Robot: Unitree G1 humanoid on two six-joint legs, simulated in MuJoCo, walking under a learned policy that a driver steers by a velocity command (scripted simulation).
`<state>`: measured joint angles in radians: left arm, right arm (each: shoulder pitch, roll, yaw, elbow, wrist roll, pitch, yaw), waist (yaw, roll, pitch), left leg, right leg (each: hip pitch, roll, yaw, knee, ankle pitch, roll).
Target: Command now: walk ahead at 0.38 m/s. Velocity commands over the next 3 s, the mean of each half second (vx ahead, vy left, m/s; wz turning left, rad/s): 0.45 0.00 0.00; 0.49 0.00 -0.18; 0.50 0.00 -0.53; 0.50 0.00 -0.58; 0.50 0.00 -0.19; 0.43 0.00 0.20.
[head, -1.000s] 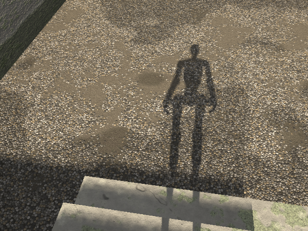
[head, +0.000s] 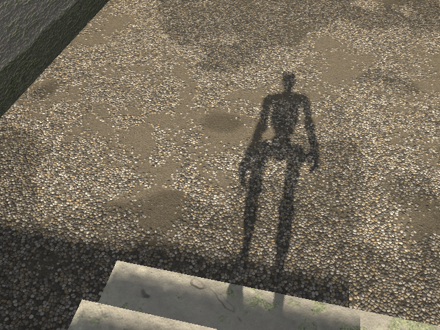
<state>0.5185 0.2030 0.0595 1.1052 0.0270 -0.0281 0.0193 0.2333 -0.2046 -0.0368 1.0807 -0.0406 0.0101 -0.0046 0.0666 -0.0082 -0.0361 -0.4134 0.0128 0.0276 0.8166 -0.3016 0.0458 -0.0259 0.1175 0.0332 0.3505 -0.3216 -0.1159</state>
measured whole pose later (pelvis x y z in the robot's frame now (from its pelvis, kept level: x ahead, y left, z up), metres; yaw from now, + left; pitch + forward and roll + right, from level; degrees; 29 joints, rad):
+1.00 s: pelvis +0.53 +0.12 -0.37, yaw -6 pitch -1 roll +1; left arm 0.19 0.18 0.05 0.97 0.00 -0.02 -0.03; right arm 0.42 -0.20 -0.03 1.05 -0.03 -0.03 -0.04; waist -0.05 0.02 0.04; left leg -0.50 0.01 0.05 1.91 -0.72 0.08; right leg -0.31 0.07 -0.04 0.56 -0.23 -0.12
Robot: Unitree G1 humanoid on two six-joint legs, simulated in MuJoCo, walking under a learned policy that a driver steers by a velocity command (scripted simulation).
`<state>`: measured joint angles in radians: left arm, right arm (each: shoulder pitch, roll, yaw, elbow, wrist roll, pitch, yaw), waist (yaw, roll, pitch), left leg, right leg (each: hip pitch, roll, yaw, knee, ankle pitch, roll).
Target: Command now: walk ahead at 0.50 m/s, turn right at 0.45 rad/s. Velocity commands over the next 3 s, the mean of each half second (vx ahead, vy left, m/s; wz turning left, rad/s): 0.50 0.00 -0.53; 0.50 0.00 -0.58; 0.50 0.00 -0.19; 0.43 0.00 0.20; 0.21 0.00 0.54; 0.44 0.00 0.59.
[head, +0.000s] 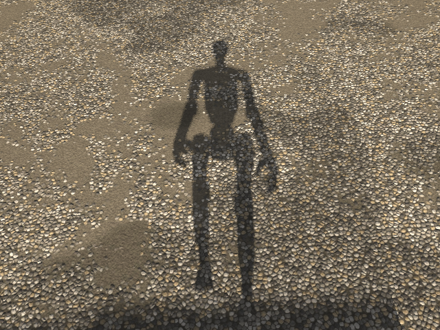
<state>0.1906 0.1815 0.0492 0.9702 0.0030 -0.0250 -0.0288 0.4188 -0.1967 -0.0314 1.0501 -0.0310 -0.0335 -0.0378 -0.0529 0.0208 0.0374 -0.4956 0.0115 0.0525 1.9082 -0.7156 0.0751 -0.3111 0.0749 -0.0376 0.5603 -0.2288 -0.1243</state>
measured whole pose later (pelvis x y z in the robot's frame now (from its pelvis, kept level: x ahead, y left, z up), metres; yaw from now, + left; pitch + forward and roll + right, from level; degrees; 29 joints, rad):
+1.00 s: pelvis +0.54 -0.04 -0.28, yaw -32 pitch -1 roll +3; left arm -0.12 0.21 0.02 0.88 0.03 -0.03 -0.06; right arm 0.63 -0.16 -0.01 1.08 -0.06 -0.09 -0.03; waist -0.14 -0.05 0.08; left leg 0.08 -0.04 0.27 0.89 -0.91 0.02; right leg -0.54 -0.02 -0.09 0.49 0.45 -0.13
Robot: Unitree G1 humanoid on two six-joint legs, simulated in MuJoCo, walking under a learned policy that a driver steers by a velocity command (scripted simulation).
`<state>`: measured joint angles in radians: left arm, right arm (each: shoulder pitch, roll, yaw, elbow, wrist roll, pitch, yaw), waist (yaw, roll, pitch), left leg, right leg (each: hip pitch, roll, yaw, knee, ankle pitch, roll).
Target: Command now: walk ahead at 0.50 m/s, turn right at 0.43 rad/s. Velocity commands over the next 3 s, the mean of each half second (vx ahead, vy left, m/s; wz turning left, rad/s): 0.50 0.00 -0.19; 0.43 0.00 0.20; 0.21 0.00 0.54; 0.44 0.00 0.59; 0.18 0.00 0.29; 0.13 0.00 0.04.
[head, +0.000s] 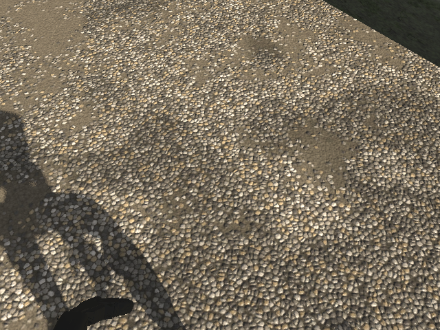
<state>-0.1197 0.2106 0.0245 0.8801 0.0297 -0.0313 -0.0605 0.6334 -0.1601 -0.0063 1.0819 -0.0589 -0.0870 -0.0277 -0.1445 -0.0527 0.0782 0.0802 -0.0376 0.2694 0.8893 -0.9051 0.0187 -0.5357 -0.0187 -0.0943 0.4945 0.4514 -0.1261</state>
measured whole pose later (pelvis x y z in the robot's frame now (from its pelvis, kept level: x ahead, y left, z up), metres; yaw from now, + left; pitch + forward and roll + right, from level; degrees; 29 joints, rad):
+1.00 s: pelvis +0.55 -0.02 -0.08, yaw +3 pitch +1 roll +2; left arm 0.02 0.19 0.02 0.86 0.02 -0.09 0.01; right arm 0.45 -0.20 -0.07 0.99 -0.01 -0.05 -0.01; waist -0.09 -0.01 0.06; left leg -0.10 -0.08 -0.08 0.50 -0.40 0.04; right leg -0.43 -0.01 0.00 0.48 -0.03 -0.02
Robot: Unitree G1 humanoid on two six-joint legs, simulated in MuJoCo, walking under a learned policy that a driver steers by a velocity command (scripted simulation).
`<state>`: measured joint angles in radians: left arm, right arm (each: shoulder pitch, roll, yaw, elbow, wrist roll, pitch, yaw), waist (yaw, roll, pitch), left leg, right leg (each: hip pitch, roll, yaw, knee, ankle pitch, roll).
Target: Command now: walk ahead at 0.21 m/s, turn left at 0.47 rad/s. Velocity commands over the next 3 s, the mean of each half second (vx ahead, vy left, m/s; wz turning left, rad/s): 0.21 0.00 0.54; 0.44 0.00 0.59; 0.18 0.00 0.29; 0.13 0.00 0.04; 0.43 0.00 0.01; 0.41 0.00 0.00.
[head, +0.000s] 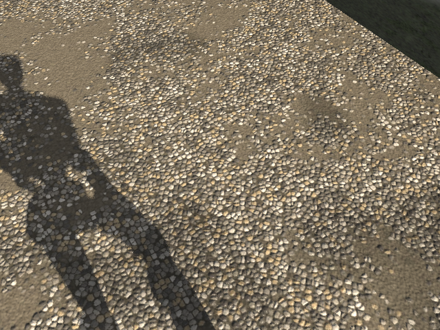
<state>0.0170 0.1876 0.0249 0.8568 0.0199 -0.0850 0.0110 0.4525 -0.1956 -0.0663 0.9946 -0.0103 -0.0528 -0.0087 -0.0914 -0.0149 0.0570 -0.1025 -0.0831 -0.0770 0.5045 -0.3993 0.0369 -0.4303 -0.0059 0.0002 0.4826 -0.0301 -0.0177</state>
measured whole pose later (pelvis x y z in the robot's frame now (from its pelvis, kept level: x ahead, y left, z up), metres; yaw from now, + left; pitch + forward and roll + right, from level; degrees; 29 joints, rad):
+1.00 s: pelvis +0.24 +0.08 +0.00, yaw +35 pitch +2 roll +0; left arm 0.09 0.26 0.04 0.72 0.04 -0.06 0.00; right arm 0.41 -0.29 -0.07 0.85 0.00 -0.04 0.00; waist -0.06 0.02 0.04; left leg -0.19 -0.09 -0.15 0.96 -0.47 0.09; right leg -0.42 0.01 -0.05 0.58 -0.19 -0.04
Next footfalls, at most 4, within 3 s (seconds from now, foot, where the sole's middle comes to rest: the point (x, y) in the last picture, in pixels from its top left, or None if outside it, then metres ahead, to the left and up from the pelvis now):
0.48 left None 0.03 0.10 -0.77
0.92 right None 0.39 0.06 -0.76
1.36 left None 0.38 0.31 -0.76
1.68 right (182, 327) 0.47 0.11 -0.76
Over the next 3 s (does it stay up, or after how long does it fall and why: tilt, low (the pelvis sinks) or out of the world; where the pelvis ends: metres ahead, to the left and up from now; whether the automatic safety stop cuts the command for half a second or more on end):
stays up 0.79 0.51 0.00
